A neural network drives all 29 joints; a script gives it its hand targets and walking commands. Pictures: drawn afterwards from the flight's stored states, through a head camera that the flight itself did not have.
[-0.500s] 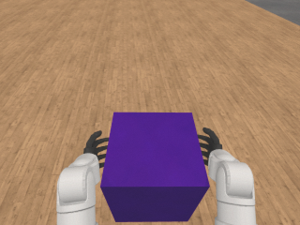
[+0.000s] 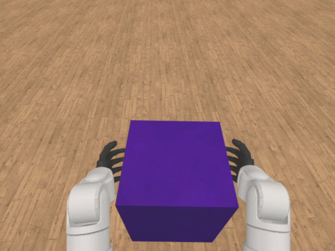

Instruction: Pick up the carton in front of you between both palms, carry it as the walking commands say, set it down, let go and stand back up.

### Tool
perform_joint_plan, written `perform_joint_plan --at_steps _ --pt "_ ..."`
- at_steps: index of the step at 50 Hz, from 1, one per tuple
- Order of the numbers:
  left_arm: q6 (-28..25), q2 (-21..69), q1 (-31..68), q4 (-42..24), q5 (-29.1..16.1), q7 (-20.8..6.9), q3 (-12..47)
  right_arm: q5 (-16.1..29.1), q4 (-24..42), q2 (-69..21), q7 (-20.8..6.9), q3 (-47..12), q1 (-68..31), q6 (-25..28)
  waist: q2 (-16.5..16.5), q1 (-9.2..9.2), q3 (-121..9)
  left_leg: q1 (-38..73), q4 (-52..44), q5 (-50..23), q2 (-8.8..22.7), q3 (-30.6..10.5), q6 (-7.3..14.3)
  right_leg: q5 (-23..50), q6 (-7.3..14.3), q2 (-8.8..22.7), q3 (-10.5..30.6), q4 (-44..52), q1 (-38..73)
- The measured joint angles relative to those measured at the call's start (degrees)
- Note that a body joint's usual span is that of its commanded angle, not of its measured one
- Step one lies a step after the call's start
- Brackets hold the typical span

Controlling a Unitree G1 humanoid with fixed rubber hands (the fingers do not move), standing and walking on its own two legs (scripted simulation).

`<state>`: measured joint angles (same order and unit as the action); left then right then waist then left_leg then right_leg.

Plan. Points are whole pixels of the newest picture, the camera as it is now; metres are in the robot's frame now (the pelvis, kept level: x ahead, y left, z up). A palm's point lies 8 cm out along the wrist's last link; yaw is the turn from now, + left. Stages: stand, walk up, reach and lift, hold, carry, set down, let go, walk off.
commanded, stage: carry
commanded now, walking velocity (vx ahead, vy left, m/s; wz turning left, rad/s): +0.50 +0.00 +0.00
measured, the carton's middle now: (173, 184) +0.28 +0.00 +0.02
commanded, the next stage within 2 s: none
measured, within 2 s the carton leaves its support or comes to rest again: neither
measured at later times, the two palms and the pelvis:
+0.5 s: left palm (120, 91) +0.59 +0.17 +0.08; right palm (211, 88) +0.59 -0.13 +0.09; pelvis +0.32 +0.03 +0.00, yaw -2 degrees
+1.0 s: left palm (131, 63) +0.73 +0.14 +0.11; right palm (211, 62) +0.73 -0.15 +0.11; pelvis +0.47 +0.01 +0.01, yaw -2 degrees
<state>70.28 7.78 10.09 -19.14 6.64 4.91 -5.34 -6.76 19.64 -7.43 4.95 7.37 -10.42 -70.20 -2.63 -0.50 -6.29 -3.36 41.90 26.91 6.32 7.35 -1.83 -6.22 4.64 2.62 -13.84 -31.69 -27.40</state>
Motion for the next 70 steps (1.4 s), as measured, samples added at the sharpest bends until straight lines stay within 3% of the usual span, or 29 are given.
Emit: perform_joint_plan --at_steps 2,5,14,18,21,23,24,25,27,33,37,38,44,50,70 --pt "0.02 0.08 0.45 1.95 0.07 -0.01 -0.19 -0.28 -1.29 -0.24 0.0 0.67 -0.13 -0.26 0.71 -0.31 1.29 -9.66 17.21 -1.14 -1.62 -3.55 1.07 -3.15 0.3 0.24 0.11 0.96 2.26" --pt "-0.25 -0.05 -0.71 1.78 -0.2 -0.06 -0.52 -0.56 -1.91 -0.4 0.04 -0.04 0.18 -0.04 1.33 -0.47 2.81 -20.53 23.74 -6.48 -1.77 -3.89 2.18 -3.03 -0.64 0.08 0.4 6.36 7.16" --pt "-1.56 -0.24 -2.25 -2.95 -1.16 -0.16 -0.6 -0.31 2.11 -0.23 0.36 -2.18 1.22 1.32 1.86 -0.33 2.03 -32.43 0.48 -19.25 0.18 -1.23 0.61 -6.45 -2.4 -0.71 2.03 18.13 21.84" --pt "-0.89 -0.18 -1.69 -3.45 -0.82 -0.26 -0.12 -0.08 3.25 -0.23 0.4 -1.64 1.19 0.61 1.93 0.24 0.98 -30.73 -9.52 -24.99 -1.22 1.35 1.12 -11.25 -4.5 -0.42 2.24 18.75 28.16" --pt "-0.12 -0.13 -1.19 -3.12 -0.27 -0.36 -0.18 0.07 2.53 -0.31 0.39 -1.13 0.48 0.06 2.14 0.35 0.98 -25.5 -16.96 -30.55 -3.24 4.49 1.72 -17.76 -6.51 0.59 2.35 12.95 31.02" --pt "0.08 -0.29 -0.36 -2.0 -0.09 -0.46 -1.26 -0.14 0.19 -0.48 0.34 -1.28 -0.53 0.68 3.87 0.74 1.37 -23.4 -15.86 -25.72 -4.55 5.83 5.22 -20.66 -7.19 3.0 3.13 0.54 27.72" --pt "0.12 -0.33 0.32 -1.09 0.0 -0.49 -1.99 -0.28 -1.45 -0.6 0.31 -1.16 -1.38 1.15 4.71 0.96 2.2 -23.54 -14.08 -22.91 -4.81 6.17 6.55 -21.8 -7.45 3.21 5.51 -8.28 23.79" --pt "0.08 -0.27 0.65 -0.32 0.16 -0.51 -2.49 -0.35 -2.8 -0.71 0.28 -0.96 -1.95 1.49 4.99 0.99 3.13 -23.14 -13.7 -21.49 -4.71 6.3 7.27 -23.23 -7.53 2.38 7.83 -16.12 19.66" --pt "-0.17 0.15 0.23 0.39 0.64 -0.47 -2.57 -0.28 -4.07 -0.75 0.24 -0.7 -1.84 1.9 4.83 0.82 4.7 -21.15 -15.89 -22.61 -4.33 6.04 6.2 -23.84 -6.96 0.82 9.83 -23.56 13.18" --pt "-1.88 -0.12 -0.91 -0.64 0.73 -0.23 -0.41 0.38 -1.93 -0.38 -0.01 -0.7 0.4 3.72 4.53 0.86 6.74 -15.69 -21.36 -21.21 -4.55 5.28 6.35 -18.66 -6.34 0.52 9.18 -5.48 6.74" --pt "-2.19 -0.21 -1.91 -2.55 0.55 0.0 0.31 0.68 -0.28 -0.24 -0.15 -1.21 1.41 4.28 5.12 0.77 5.26 -13.78 -17.81 -16.85 -5.21 5.08 5.36 -2.97 -6.2 2.0 7.19 6.42 9.14" --pt "-2.22 -0.24 -2.27 -2.63 0.48 0.07 0.5 0.7 -0.19 -0.2 -0.18 -1.24 1.58 4.16 4.52 0.78 4.48 -13.37 -16.55 -15.42 -4.95 4.84 5.03 -2.16 -5.91 1.95 6.85 6.0 9.81" --pt "-0.57 -0.16 -1.22 -0.32 0.44 -0.15 -0.09 -0.28 -1.24 -0.26 -0.18 -0.82 0.79 1.61 1.77 0.83 -1.05 -11.0 -14.13 -10.64 -3.68 3.79 3.49 -9.36 -5.24 1.04 5.74 4.15 12.86" --pt "-0.11 -0.04 -0.22 3.55 0.81 -0.49 -1.05 -1.08 -4.68 -0.41 -0.2 -0.04 -0.38 0.59 1.77 0.76 -2.95 -11.11 -11.56 -7.87 -2.97 3.12 2.47 -12.24 -5.11 0.75 5.32 1.88 13.01" --pt "0.07 -0.14 -0.99 1.47 0.53 -0.35 -0.8 -0.56 -3.01 -0.35 0.05 -0.64 0.16 0.55 2.43 0.64 -1.13 -11.47 -10.11 -7.27 -2.61 2.77 2.08 -13.4 -4.58 0.87 4.88 -0.11 12.52"
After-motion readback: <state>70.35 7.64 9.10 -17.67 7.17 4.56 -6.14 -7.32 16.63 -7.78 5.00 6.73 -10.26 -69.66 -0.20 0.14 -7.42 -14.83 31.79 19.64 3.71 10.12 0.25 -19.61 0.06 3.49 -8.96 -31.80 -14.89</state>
